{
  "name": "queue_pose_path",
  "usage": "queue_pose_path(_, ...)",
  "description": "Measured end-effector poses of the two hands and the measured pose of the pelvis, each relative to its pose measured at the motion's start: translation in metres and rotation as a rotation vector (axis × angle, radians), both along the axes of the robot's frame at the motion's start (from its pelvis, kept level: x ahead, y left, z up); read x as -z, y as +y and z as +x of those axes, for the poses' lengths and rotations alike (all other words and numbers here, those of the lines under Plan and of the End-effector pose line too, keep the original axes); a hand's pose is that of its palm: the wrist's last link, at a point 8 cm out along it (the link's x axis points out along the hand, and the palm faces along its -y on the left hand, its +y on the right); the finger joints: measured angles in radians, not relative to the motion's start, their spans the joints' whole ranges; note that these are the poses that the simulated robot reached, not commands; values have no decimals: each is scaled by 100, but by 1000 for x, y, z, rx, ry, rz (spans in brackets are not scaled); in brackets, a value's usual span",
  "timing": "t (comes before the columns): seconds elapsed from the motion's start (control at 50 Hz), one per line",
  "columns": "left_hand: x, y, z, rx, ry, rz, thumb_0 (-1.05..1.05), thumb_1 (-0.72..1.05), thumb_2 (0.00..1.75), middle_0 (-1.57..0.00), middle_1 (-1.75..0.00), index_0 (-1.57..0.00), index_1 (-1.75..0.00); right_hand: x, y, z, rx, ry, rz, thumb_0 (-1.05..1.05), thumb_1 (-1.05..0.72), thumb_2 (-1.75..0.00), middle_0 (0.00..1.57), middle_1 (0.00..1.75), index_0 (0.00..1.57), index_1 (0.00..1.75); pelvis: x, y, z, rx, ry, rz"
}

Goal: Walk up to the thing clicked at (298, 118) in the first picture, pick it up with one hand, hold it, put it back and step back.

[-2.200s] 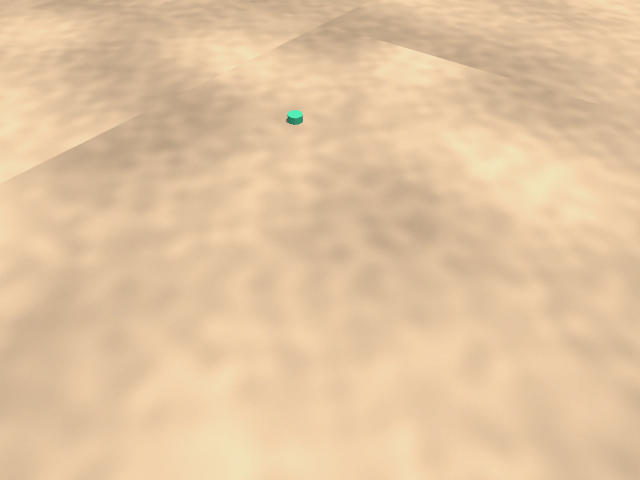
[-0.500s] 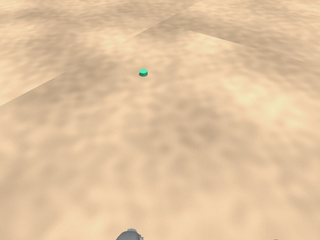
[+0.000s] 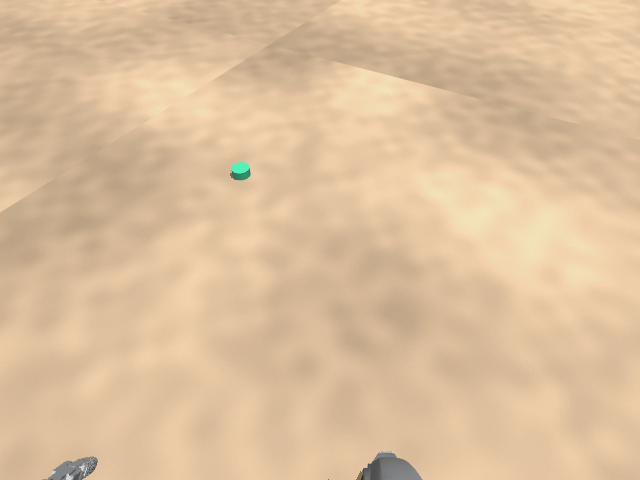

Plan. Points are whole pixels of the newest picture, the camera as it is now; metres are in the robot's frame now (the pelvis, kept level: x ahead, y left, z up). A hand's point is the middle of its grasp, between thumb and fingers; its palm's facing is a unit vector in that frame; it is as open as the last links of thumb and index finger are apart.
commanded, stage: walk up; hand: left
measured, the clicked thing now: (241, 171) +1.62 +0.31 -0.74
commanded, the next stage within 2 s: none
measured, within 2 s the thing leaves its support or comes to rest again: neither
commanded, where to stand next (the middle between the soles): +1.20 +0.05 m, yaw +0 degrees
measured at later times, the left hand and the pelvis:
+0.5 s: hand (142, 406) +0.28 +0.26 -0.13, palm faces +0.04 -0.93 -0.37, open 7.4 cm; pelvis +0.28 -0.02 +0.00, yaw +2 degrees
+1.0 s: hand (178, 233) +0.63 +0.27 -0.13, palm faces -0.07 -0.93 -0.36, open 7.4 cm; pelvis +0.53 +0.00 +0.00, yaw +0 degrees
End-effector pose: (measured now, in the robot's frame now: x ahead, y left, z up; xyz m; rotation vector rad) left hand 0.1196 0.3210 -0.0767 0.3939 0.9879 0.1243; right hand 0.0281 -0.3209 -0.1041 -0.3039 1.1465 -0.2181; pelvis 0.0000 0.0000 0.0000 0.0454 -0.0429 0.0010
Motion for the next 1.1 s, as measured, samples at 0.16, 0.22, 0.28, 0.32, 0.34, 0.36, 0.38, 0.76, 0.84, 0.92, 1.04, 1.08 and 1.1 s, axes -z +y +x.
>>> queue_pose_path(0.16,1,-35,100,-49,-51,39,1,91,90,-20,-30,-21,-30,39,-33,104,-11,70,27,1,-90,-90,20,30,20,30,18,-34,106,-14,-5,-24)
queue_pose_path(0.22,-6,-45,102,-100,-12,23,1,91,90,-20,-30,-21,-30,27,-31,158,-51,39,47,1,-90,-90,20,30,20,30,3,-38,137,-17,-12,-15)
queue_pose_path(0.28,-9,-48,100,-135,63,20,1,91,90,-20,-30,-21,-30,12,-29,213,-80,-25,58,1,-90,-90,20,30,20,30,-8,-40,167,-5,-10,-21)
queue_pose_path(0.32,-7,-47,100,-151,114,19,1,91,90,-21,-30,-21,-30,4,-28,245,-94,-57,56,1,-90,-90,20,30,20,30,-11,-40,186,-1,-8,-32)
queue_pose_path(0.34,-5,-46,101,-158,136,17,1,91,90,-21,-30,-21,-30,1,-28,260,-99,-65,53,1,-90,-90,20,30,20,30,-11,-39,196,-1,-7,-39)
queue_pose_path(0.36,-3,-45,104,-164,155,16,1,91,90,-21,-30,-21,-30,-2,-28,274,-103,-69,48,1,-90,-90,20,30,20,30,-11,-38,206,-3,-4,-46)
queue_pose_path(0.38,-2,-43,107,-170,171,13,1,91,90,-21,-30,-21,-30,-4,-27,288,-108,-69,43,1,-90,-90,20,30,20,30,-11,-37,216,-6,-1,-52)
queue_pose_path(0.76,32,12,337,-119,154,-49,1,91,90,-20,-30,-21,-30,-31,35,488,-95,-134,-25,0,-90,-90,20,30,21,30,-7,16,418,-17,-9,-59)
queue_pose_path(0.84,22,13,395,-93,102,-45,1,91,90,-20,-30,-21,-30,-28,30,492,-61,-77,-26,0,-90,-90,21,30,21,30,-10,15,454,-12,-19,-42)
queue_pose_path(0.92,16,6,448,-61,93,-33,1,91,90,-20,-30,-21,-30,-18,19,501,-26,-26,-17,1,-90,-90,21,30,21,30,-8,10,489,-2,-20,-26)
queue_pose_path(1.04,16,-18,527,-33,62,1,1,91,90,-20,-30,-21,-30,15,-7,534,14,36,7,1,-90,-90,21,30,21,30,9,-10,549,-2,-7,-6)
queue_pose_path(1.08,14,-28,549,-37,35,10,1,91,90,-20,-30,-21,-30,26,-14,552,17,54,12,1,-90,-90,20,30,21,30,13,-17,566,-7,-11,-42)
queue_pose_path(1.1,12,-33,557,-37,17,12,1,91,90,-20,-30,-21,-30,28,-15,562,10,60,19,1,-90,-90,20,30,21,30,13,-20,573,-13,-15,-39)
